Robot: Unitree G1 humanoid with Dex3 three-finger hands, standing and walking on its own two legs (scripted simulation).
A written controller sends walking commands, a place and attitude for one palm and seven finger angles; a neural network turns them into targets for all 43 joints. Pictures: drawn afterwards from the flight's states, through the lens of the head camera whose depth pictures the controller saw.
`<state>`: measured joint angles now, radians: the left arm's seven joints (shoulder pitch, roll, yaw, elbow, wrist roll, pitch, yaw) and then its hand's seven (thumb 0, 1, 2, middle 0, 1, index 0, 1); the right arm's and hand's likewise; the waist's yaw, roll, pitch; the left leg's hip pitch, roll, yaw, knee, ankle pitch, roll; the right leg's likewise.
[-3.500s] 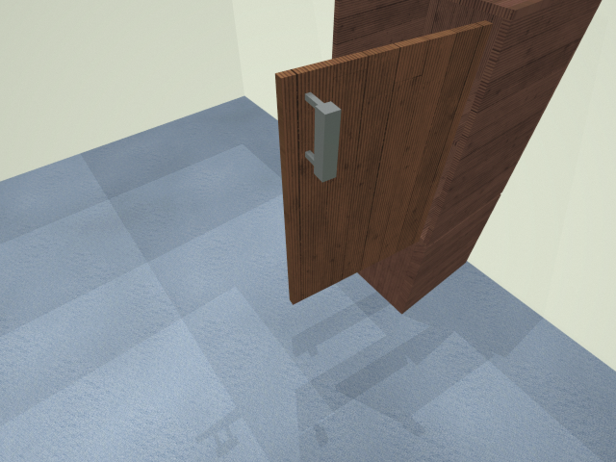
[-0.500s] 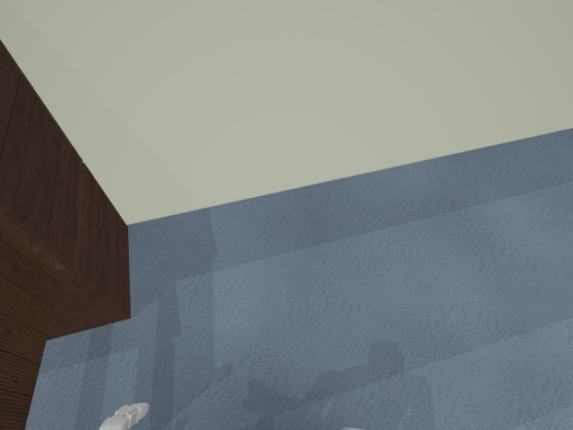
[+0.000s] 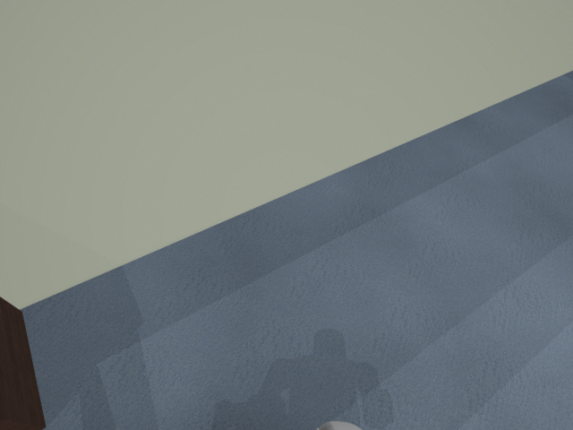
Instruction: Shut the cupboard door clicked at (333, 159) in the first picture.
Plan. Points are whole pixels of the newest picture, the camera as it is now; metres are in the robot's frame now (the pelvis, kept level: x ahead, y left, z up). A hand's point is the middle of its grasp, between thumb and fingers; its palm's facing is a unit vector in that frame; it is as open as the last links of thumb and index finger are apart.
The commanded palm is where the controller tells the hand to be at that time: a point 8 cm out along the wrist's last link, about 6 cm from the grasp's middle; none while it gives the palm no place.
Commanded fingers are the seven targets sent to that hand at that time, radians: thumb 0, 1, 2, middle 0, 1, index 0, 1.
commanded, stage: walk to a spot facing it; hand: left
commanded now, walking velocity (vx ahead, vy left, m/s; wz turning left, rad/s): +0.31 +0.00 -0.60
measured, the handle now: out of the picture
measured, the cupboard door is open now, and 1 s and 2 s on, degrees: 82 82 82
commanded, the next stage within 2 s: turn to face it in 0.54 s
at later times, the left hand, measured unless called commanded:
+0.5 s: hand (264, 286) +0.38 +0.06 -0.16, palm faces -0.30 -0.93 -0.22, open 7.4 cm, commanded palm none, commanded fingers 0.00 0.90 0.90 -0.20 -0.30 -0.20 -0.30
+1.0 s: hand (292, 218) +0.56 +0.01 -0.18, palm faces -0.19 -0.97 -0.14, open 7.4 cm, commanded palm none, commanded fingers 0.00 0.90 0.90 -0.20 -0.30 -0.20 -0.30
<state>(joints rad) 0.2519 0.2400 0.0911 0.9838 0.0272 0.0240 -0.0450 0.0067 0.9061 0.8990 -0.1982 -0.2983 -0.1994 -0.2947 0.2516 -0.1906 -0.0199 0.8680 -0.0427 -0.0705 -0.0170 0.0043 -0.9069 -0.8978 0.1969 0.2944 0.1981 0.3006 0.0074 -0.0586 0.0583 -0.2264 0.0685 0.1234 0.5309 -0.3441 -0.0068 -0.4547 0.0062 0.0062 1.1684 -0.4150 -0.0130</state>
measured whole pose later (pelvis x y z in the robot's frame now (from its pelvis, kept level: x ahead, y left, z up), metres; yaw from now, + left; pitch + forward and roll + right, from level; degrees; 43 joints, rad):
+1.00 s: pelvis +0.50 -0.14 +0.00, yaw -15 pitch +1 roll -2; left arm 0.25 0.15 0.04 1.01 0.02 0.00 0.03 0.01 0.91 0.90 -0.20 -0.30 -0.20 -0.29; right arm 0.22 -0.16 -0.01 1.01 -0.02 -0.03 -0.04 0.00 -0.92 -0.90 0.20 0.29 0.20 0.30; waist 0.02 -0.03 0.07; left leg -0.30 -0.07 0.05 0.51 -0.24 0.12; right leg -0.45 -0.02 0.03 1.17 -0.41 0.06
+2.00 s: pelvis +0.62 -0.24 -0.01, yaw +22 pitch +0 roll +1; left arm 0.26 0.28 0.08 0.95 0.02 0.06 0.01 0.01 0.91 0.90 -0.20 -0.30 -0.20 -0.29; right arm 0.08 -0.22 -0.04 0.88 -0.02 0.03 0.01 0.00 -0.91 -0.90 0.20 0.29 0.20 0.30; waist 0.04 -0.06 0.10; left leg -0.31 0.00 0.03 0.61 -0.30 0.01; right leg -0.45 -0.11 -0.06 1.10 -0.50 0.07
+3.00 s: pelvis +0.68 -0.29 -0.01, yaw +57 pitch +1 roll +1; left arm 0.17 0.23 0.06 0.87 0.02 0.02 0.00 0.00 0.91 0.90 -0.20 -0.30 -0.20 -0.29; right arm 0.18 -0.23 -0.06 0.93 -0.02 0.05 0.01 0.01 -0.90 -0.90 0.20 0.29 0.20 0.30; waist -0.01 0.02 0.07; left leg -0.33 -0.02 -0.10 0.60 -0.28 -0.03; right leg -0.30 -0.04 -0.04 0.59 -0.29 0.04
